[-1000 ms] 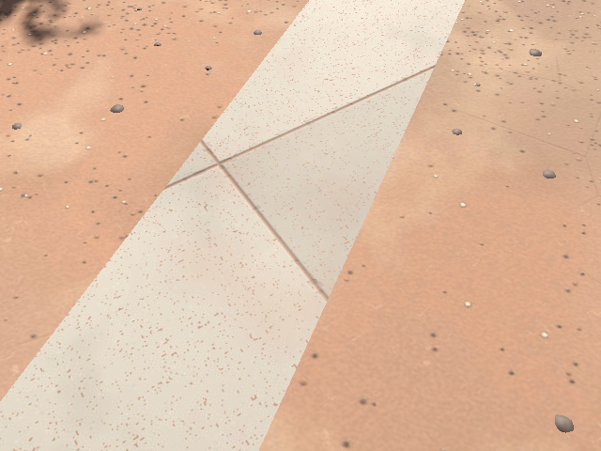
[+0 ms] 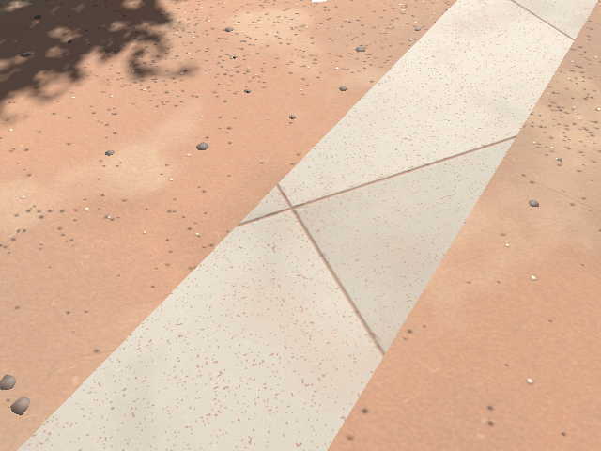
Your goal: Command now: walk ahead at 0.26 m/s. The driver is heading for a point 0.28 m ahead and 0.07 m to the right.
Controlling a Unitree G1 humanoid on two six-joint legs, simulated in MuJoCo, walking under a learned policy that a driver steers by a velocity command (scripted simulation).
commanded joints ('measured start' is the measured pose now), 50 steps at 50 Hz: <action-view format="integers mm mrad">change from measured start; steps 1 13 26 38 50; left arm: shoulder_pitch -75 138 262 88 42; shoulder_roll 78 85 7 76 65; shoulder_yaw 17 5 -22 7 -1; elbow -88 4 61 51 96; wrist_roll -17 29 41 58 28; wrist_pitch -65 -47 -18 60 1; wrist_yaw -26 -20 -7 19 9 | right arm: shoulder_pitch -36 -112 12 -213 -165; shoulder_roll -171 -61 -171 -77 -90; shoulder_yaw -43 -29 -45 -4 -11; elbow -48 -71 -6 56 160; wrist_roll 16 -2 -44 -17 -8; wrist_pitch -33 -62 -51 -23 -13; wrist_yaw -3 28 14 2 -6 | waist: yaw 3 26 -19 44 9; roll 189 -98 229 46 -8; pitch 152 32 -325 -2 -18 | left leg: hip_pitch -49 -481 415 -287 12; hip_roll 289 72 386 117 60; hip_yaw -389 59 -333 -60 14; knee -330 423 -52 -251 -78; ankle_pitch -264 148 1063 -158 415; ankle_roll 190 -34 312 33 15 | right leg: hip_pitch -161 330 -58 187 61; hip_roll -32 -164 42 -64 -32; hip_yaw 23 116 44 79 58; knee -54 -458 222 -280 -303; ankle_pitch -42 971 -43 225 369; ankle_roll -71 -138 32 2 -3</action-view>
